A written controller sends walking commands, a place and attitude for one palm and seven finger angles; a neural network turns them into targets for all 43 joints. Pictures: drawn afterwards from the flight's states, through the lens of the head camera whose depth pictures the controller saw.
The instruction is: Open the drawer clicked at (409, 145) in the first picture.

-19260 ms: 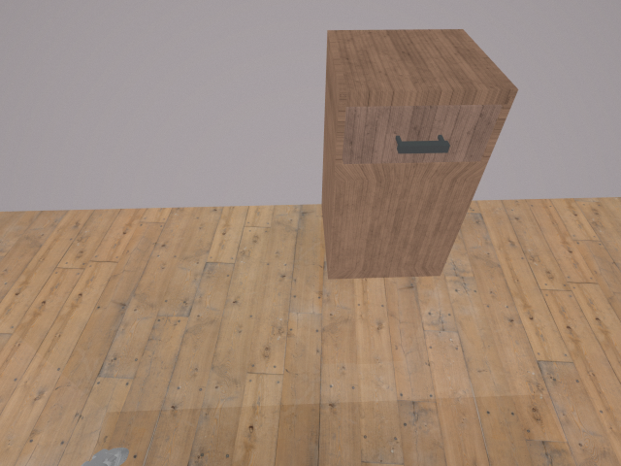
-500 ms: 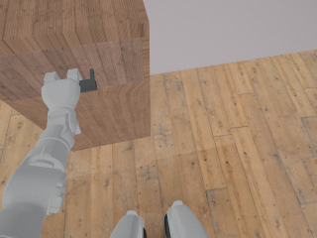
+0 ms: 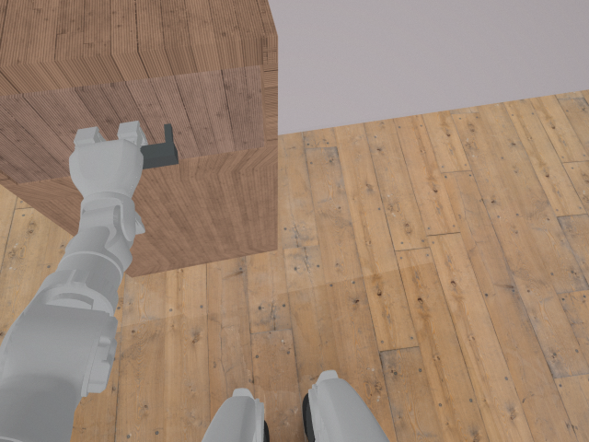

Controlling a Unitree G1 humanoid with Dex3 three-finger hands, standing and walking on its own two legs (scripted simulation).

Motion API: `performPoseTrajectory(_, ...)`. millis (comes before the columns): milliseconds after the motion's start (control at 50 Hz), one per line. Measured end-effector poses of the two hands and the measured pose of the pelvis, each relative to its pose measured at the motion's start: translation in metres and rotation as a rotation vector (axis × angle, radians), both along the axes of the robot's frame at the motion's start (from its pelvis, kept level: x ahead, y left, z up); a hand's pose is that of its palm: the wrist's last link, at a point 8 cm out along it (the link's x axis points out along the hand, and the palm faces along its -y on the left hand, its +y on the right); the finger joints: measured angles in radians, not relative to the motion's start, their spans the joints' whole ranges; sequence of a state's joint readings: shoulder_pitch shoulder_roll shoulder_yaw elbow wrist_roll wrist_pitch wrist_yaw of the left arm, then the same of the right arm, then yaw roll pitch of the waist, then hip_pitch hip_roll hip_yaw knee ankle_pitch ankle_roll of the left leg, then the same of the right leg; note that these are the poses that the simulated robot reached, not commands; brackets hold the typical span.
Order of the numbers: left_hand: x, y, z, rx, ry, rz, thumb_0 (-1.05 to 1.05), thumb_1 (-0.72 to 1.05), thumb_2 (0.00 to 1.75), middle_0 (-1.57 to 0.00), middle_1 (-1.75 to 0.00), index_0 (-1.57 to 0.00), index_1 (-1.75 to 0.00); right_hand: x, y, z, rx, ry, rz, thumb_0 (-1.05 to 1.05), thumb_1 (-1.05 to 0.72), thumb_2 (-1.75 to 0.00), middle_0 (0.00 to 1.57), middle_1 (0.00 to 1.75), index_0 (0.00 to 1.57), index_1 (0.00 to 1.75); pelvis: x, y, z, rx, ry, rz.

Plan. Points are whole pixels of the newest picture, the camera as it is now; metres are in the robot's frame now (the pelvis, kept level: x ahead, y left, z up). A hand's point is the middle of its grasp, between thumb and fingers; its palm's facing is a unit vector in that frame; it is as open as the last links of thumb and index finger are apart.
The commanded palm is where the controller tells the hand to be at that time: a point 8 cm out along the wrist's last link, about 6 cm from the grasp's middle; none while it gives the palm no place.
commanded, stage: close the thumb around the handle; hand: left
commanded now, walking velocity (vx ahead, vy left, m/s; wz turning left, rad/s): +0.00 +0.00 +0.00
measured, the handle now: (128, 148) +0.54 +0.22 -0.01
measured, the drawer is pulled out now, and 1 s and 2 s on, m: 0.00 0.04 0.17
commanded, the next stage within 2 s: pull the drawer open in 0.50 s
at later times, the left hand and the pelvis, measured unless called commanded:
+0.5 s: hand (124, 185) +0.49 +0.22 -0.04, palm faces -0.05 -0.01 -1.00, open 5.8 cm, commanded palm +0.47 +0.21 +0.02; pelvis +0.01 +0.00 +0.00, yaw +0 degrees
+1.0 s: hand (125, 208) +0.45 +0.22 -0.03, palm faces -0.06 -0.05 -1.00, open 5.8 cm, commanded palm +0.41 +0.20 +0.02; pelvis +0.03 +0.00 +0.02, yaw -1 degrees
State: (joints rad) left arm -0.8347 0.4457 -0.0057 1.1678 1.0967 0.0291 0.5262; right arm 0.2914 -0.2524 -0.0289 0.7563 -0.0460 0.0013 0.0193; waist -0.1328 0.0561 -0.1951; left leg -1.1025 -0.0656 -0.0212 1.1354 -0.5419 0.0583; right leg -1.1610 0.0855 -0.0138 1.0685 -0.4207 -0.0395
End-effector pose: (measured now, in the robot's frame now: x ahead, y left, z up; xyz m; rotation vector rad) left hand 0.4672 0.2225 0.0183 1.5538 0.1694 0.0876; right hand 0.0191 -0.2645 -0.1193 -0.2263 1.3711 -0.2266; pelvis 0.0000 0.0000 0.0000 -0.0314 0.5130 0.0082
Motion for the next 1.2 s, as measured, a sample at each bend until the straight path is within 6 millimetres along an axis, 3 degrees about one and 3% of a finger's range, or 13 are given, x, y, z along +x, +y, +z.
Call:
performPoseTrajectory(420, 0.000, 0.000, 0.002, 0.002, 0.002, -0.012, 0.00, 0.70, 0.81, -0.37, -1.33, -0.40, -1.33, 0.000, 0.007, 0.000, 0.014, 0.012, -0.009, 0.00, -0.90, -0.90, 0.20, 0.30, 0.20, 0.30, 0.004, 0.004, 0.002, -0.005, -0.002, 0.002)
performPoseTrajectory(700, 0.000, -0.001, 0.002, 0.008, 0.020, 0.002, 0.01, 0.70, 0.78, -0.36, -1.35, -0.38, -1.35, 0.005, 0.006, 0.004, 0.017, 0.016, -0.013, 0.00, -0.90, -0.90, 0.20, 0.30, 0.20, 0.30, 0.008, 0.002, 0.006, -0.006, -0.008, 0.006)
performPoseTrajectory(840, -0.010, -0.002, 0.003, -0.009, 0.028, -0.002, 0.01, 0.71, 0.75, -0.34, -1.35, -0.37, -1.35, 0.013, 0.008, 0.008, 0.031, 0.004, -0.027, 0.00, -0.90, -0.90, 0.20, 0.30, 0.20, 0.30, 0.015, 0.003, 0.013, -0.003, -0.022, -0.010)
performPoseTrajectory(960, -0.030, -0.004, 0.003, -0.031, 0.019, -0.016, 0.02, 0.71, 0.75, -0.32, -1.35, -0.38, -1.35, 0.032, 0.012, 0.012, 0.048, -0.021, -0.018, 0.00, -0.90, -0.90, 0.20, 0.30, 0.20, 0.30, 0.024, 0.003, 0.020, 0.000, -0.042, -0.019)
performPoseTrajectory(1200, -0.068, -0.008, 0.000, -0.031, -0.024, -0.027, 0.02, 0.70, 0.80, -0.31, -1.35, -0.38, -1.35, 0.088, 0.015, 0.017, 0.050, -0.145, 0.043, 0.00, -0.90, -0.90, 0.20, 0.30, 0.20, 0.30, 0.024, 0.005, 0.023, 0.002, -0.079, -0.010)
